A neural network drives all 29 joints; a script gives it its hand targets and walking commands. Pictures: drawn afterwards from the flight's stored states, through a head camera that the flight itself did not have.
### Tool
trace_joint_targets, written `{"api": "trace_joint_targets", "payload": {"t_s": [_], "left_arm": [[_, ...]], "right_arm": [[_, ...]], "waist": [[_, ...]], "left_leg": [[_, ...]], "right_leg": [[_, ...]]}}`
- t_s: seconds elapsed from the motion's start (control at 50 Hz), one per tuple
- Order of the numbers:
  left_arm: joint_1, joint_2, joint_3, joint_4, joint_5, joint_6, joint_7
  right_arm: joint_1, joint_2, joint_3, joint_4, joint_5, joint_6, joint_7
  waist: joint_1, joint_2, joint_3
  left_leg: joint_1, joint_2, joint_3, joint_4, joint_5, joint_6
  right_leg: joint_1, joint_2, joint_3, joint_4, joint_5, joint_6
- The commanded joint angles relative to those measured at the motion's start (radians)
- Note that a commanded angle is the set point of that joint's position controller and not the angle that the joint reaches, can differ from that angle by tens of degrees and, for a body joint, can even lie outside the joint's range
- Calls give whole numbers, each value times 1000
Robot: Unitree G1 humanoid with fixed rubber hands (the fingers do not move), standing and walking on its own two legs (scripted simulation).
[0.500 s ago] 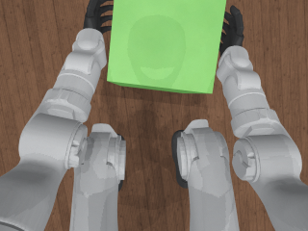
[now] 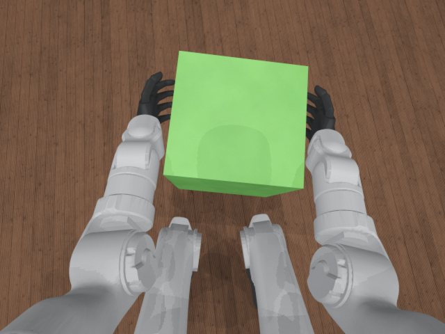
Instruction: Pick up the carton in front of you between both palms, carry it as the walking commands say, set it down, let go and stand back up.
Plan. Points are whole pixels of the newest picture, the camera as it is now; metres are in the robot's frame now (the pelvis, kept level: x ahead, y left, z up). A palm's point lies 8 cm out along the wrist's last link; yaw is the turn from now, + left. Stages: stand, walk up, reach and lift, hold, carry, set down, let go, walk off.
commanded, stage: reach and lift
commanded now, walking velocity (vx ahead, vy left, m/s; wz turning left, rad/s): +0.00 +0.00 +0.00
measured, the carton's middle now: (231, 139) +0.46 -0.03 -0.13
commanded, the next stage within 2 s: none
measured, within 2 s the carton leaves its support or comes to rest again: neither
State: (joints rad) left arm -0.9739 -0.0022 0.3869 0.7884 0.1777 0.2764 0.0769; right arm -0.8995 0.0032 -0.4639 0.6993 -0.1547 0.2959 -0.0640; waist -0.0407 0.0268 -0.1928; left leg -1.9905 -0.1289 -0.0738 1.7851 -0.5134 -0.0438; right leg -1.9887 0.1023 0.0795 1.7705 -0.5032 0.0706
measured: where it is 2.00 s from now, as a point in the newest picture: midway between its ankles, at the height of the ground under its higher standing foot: (219, 289)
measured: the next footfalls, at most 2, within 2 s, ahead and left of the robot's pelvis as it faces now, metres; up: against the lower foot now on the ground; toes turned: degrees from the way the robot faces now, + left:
none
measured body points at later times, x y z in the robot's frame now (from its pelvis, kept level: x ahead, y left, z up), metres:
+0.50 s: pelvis +0.05 +0.00 +0.14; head +0.19 +0.00 +0.57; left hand +0.45 +0.13 +0.09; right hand +0.44 -0.17 +0.09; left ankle +0.11 +0.12 -0.46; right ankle +0.11 -0.13 -0.46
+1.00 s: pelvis +0.10 -0.01 +0.26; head +0.12 +0.00 +0.71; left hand +0.41 +0.14 +0.24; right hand +0.41 -0.16 +0.24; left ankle +0.11 +0.12 -0.46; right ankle +0.11 -0.13 -0.46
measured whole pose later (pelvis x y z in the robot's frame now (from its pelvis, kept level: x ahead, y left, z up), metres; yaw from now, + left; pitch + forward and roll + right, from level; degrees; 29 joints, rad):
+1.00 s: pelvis +0.10 -0.01 +0.26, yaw +0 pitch +10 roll +0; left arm -0.26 -0.14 0.26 0.50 0.18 0.36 0.05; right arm -0.27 0.13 -0.27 0.50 -0.17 0.38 -0.04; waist -0.01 0.00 -0.16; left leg -0.53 -0.07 -0.14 0.68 -0.32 -0.01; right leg -0.54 0.07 0.14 0.67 -0.31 0.01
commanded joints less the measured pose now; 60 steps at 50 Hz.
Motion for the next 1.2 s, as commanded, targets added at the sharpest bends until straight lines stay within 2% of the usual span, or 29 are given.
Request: {"api": "trace_joint_targets", "payload": {"t_s": [0.0, 0.1, 0.2, 0.5, 0.74, 0.88, 1.04, 1.1, 1.18], "left_arm": [[-538, -1082, -490, -22, -124, -8, -218], [-466, -1110, -575, -97, -154, -4, -218], [-375, -1124, -621, -127, -165, -1, -221], [-107, -1133, -608, -105, -127, -34, -226], [100, -1130, -649, -168, -110, -26, -236], [203, -1129, -694, -232, -120, 35, -253], [283, -1127, -744, -354, -145, 172, -279], [304, -1127, -746, -396, -153, 230, -285], [304, -1109, -690, -387, -131, 291, -298]], "right_arm": [[-630, 1044, 576, -42, 139, -8, 247], [-546, 1075, 656, -87, 170, -2, 248], [-446, 1089, 687, -90, 173, -1, 246], [-178, 1111, 674, -51, 114, -32, 243], [27, 1111, 726, -101, 97, -30, 245], [129, 1117, 771, -156, 110, 29, 256], [211, 1121, 818, -266, 135, 164, 279], [222, 1103, 826, -314, 139, 219, 285], [220, 1086, 768, -308, 113, 275, 294]], "waist": [[-24, -5, -952], [-15, -4, -962], [-11, 5, -901], [4, -12, -649], [15, -25, -501], [23, -27, -390], [36, -23, -231], [41, -19, -162], [41, -22, -31]], "left_leg": [[577, -62, 122, -242, 117, 28], [686, -63, 114, -311, 171, 18], [779, -59, 97, -395, 189, 13], [1069, -30, 28, -702, 254, 24], [1371, -1, -14, -968, 396, 34], [1564, 19, -28, -1128, 495, 38], [1775, 38, -27, -1294, 567, 34], [1833, 41, -25, -1348, 555, 31], [1845, 45, -19, -1401, 446, 32]], "right_leg": [[590, 65, -157, -228, 148, -32], [700, 70, -146, -296, 200, -28], [791, 70, -125, -378, 217, -32], [1098, 46, -50, -681, 274, -49], [1412, 20, -5, -940, 410, -56], [1613, 5, 11, -1103, 515, -55], [1804, -8, 17, -1274, 580, -55], [1848, -14, 13, -1331, 557, -57], [1849, -19, 7, -1382, 442, -62]]}}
